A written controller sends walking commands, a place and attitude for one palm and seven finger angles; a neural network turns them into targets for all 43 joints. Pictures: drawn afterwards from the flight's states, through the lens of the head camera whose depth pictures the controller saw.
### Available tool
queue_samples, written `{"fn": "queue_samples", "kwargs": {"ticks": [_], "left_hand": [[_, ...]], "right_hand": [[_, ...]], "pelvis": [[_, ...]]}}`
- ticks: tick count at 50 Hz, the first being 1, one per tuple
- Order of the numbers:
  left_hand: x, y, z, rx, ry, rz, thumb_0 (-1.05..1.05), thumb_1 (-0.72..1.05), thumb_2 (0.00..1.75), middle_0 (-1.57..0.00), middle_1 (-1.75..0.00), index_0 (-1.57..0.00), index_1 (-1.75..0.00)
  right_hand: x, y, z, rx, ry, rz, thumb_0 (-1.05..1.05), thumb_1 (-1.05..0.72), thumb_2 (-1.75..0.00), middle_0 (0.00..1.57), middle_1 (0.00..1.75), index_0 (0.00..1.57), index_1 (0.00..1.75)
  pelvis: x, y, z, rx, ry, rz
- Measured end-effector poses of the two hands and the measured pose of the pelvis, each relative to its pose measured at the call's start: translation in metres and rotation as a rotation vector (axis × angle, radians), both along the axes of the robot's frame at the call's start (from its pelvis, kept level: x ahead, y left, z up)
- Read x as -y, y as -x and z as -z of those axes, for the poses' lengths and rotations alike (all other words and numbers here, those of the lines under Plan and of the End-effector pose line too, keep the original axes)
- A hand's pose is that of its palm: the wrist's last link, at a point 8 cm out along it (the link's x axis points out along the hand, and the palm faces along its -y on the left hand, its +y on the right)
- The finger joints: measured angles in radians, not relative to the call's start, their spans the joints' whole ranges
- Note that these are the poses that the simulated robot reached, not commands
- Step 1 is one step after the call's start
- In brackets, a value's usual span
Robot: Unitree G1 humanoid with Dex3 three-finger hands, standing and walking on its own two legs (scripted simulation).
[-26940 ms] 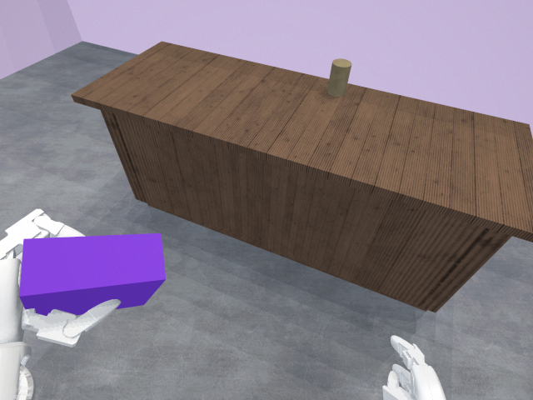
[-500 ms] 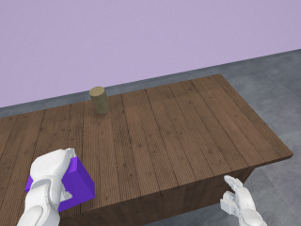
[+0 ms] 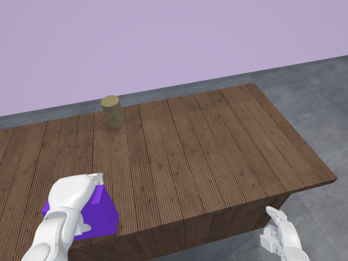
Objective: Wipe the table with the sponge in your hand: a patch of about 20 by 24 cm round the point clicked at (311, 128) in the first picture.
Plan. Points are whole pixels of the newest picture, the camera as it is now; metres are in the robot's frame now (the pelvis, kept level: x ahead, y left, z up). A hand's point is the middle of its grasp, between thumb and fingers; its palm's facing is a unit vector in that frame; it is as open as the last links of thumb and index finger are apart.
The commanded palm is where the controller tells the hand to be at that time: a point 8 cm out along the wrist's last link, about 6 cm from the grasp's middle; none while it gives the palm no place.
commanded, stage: move the sponge above the wiping area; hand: left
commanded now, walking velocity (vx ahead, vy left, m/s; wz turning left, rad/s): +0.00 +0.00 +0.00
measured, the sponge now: (87, 218) +0.20 +0.26 -0.04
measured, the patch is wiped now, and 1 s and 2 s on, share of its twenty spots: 0.00 0.00 0.00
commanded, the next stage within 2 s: none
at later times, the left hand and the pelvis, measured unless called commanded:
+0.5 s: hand (81, 189) +0.24 +0.28 +0.02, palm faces -0.04 -0.05 -1.00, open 9.6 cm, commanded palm +0.22 +0.29 +0.08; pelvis +0.00 +0.00 +0.00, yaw -1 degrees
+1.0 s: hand (66, 181) +0.24 +0.31 +0.04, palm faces +0.08 -0.03 -1.00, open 9.6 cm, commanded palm +0.21 +0.28 +0.08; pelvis +0.00 +0.00 +0.00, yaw +0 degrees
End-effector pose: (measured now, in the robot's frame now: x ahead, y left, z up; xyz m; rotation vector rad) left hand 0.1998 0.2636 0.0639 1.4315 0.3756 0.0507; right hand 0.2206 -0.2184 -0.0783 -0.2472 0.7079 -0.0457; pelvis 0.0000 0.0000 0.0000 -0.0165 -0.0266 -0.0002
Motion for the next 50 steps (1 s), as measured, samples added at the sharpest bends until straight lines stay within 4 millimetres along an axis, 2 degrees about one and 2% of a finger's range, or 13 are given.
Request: {"fn": "queue_samples", "kwargs": {"ticks": [4,9,13,19,24,27,30,34,38,40,44,47,50], "left_hand": [[0.000,-0.011,-0.025,0.194,-0.087,0.044,0.00,-0.46,1.02,-0.80,-1.37,-0.79,-1.37],[-0.035,-0.020,-0.045,0.286,-0.121,-0.204,0.00,-0.46,1.02,-0.79,-1.37,-0.79,-1.37],[-0.046,-0.015,-0.023,0.104,-0.095,-0.327,0.00,-0.45,1.02,-0.79,-1.38,-0.78,-1.38],[-0.014,-0.011,0.019,-0.074,-0.002,-0.118,0.00,-0.45,1.02,-0.79,-1.38,-0.78,-1.38],[-0.006,-0.019,-0.002,0.110,-0.079,0.029,0.00,-0.46,1.02,-0.80,-1.37,-0.79,-1.37],[-0.023,-0.025,-0.021,0.220,-0.124,-0.060,0.00,-0.46,1.02,-0.80,-1.37,-0.79,-1.37],[-0.048,-0.025,-0.026,0.227,-0.128,-0.222,0.00,-0.46,1.02,-0.80,-1.37,-0.79,-1.37],[-0.057,-0.016,-0.010,0.075,-0.104,-0.317,0.00,-0.45,1.02,-0.79,-1.38,-0.78,-1.38],[-0.031,-0.009,0.019,-0.059,-0.022,-0.194,0.00,-0.46,1.02,-0.79,-1.38,-0.78,-1.38],[-0.017,-0.009,0.022,-0.057,-0.024,-0.091,0.00,-0.46,1.02,-0.79,-1.38,-0.79,-1.38],[-0.006,-0.013,-0.002,0.114,-0.070,0.030,0.00,-0.46,1.03,-0.80,-1.37,-0.79,-1.37],[-0.018,-0.018,-0.023,0.239,-0.116,-0.035,0.00,-0.46,1.03,-0.80,-1.37,-0.79,-1.37],[-0.039,-0.022,-0.029,0.256,-0.128,-0.195,0.00,-0.46,1.03,-0.80,-1.38,-0.79,-1.37]], "right_hand": [[-0.004,0.002,0.002,-0.012,-0.008,0.002,0.02,-0.90,-0.90,0.20,0.30,0.20,0.30],[-0.008,0.004,0.007,-0.035,-0.082,0.038,0.02,-0.90,-0.90,0.20,0.30,0.20,0.30],[-0.009,0.002,0.006,-0.037,-0.104,0.043,0.02,-0.90,-0.90,0.20,0.30,0.20,0.30],[-0.006,-0.002,0.002,-0.013,-0.038,0.013,0.02,-0.90,-0.90,0.20,0.30,0.20,0.30],[-0.002,0.002,0.006,-0.028,-0.003,0.012,0.02,-0.90,-0.90,0.20,0.30,0.20,0.30],[0.000,0.005,0.010,-0.049,-0.029,0.040,0.02,-0.90,-0.90,0.20,0.30,0.20,0.30],[0.002,0.009,0.013,-0.074,-0.058,0.067,0.02,-0.90,-0.90,0.20,0.30,0.20,0.30],[0.005,0.010,0.011,-0.073,-0.073,0.079,0.02,-0.90,-0.90,0.20,0.30,0.20,0.30],[0.005,0.007,0.008,-0.042,-0.045,0.058,0.02,-0.90,-0.90,0.20,0.30,0.20,0.30],[0.004,0.005,0.007,-0.034,-0.022,0.043,0.02,-0.90,-0.90,0.20,0.30,0.20,0.30],[-0.002,0.003,0.008,-0.028,-0.011,0.020,0.02,-0.90,-0.90,0.20,0.30,0.20,0.30],[-0.007,0.003,0.010,-0.037,-0.042,0.027,0.02,-0.90,-0.90,0.20,0.30,0.20,0.30],[-0.010,0.005,0.011,-0.054,-0.080,0.041,0.02,-0.90,-0.90,0.20,0.30,0.20,0.30]], "pelvis": [[0.001,0.000,0.001,-0.015,0.003,0.019],[0.000,-0.002,0.000,-0.024,-0.002,0.019],[-0.001,-0.003,-0.001,-0.021,-0.007,0.002],[-0.001,-0.003,0.001,-0.021,-0.002,-0.011],[0.000,-0.004,0.003,-0.032,0.005,0.012],[0.000,-0.005,0.003,-0.041,0.004,0.017],[0.001,-0.007,0.002,-0.045,0.000,0.016],[0.000,-0.009,0.000,-0.042,-0.004,0.002],[-0.003,-0.009,0.001,-0.035,0.001,-0.012],[-0.003,-0.007,0.002,-0.032,0.003,-0.009],[-0.004,-0.005,0.003,-0.035,0.005,0.004],[-0.003,-0.004,0.004,-0.039,0.005,0.008],[-0.001,-0.003,0.002,-0.039,0.000,0.008]]}}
